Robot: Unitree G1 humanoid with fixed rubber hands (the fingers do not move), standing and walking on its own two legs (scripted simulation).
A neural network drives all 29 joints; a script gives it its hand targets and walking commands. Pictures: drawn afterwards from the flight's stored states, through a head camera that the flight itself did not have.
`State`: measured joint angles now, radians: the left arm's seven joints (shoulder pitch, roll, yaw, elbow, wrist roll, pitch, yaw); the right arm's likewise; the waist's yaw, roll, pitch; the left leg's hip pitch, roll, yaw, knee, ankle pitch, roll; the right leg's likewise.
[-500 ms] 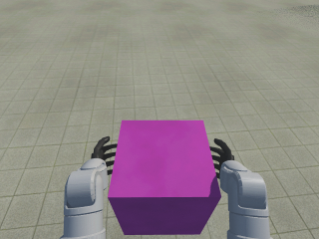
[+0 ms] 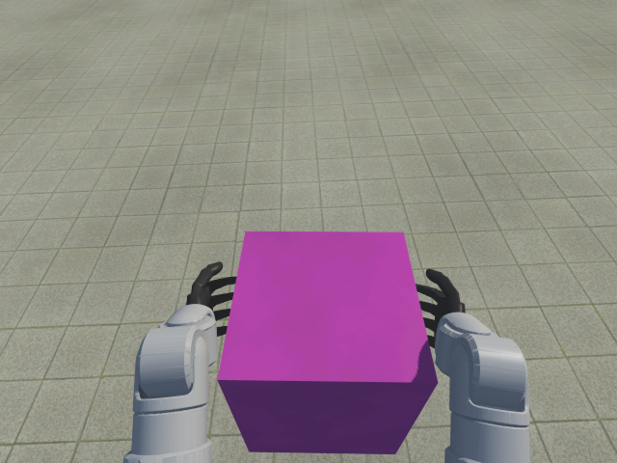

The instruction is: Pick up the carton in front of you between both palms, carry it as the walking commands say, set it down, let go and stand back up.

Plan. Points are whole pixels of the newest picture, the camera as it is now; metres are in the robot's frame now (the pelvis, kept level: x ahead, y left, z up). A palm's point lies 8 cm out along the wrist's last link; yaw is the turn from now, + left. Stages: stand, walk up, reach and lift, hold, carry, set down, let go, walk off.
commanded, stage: carry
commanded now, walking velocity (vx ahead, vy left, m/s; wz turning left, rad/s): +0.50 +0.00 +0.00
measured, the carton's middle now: (323, 346) +0.27 +0.00 +0.00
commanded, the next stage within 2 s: none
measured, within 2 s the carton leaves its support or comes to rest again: neither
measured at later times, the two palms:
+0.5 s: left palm (225, 160) +0.59 +0.18 +0.08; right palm (392, 164) +0.57 -0.12 +0.08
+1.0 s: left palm (267, 85) +0.91 +0.13 +0.07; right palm (391, 87) +0.91 -0.17 +0.06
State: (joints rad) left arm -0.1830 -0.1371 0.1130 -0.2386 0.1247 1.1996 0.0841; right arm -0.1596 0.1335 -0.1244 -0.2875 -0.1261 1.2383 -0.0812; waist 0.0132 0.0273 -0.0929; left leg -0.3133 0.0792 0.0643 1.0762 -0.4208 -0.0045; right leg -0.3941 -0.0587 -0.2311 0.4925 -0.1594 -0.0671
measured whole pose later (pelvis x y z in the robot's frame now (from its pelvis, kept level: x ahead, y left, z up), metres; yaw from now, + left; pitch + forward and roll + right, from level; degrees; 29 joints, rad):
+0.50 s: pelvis +0.32 +0.04 +0.00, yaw -4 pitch +3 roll +0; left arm -0.17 -0.14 0.14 -0.32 0.13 1.23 0.08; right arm -0.18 0.14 -0.10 -0.30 -0.11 1.23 -0.09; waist -0.02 -0.02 -0.06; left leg -0.39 0.05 0.24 0.48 -0.15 0.08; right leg -0.31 -0.08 -0.06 1.10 -0.41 0.00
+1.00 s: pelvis +0.64 -0.02 +0.00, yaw +0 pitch +3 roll +0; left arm -0.19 -0.14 0.11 -0.26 0.12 1.19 0.09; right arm -0.16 0.13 -0.13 -0.31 -0.13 1.22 -0.08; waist 0.02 0.03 -0.03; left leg -0.26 0.06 0.06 1.09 -0.45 -0.02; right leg -0.42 -0.05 -0.23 0.50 -0.13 -0.07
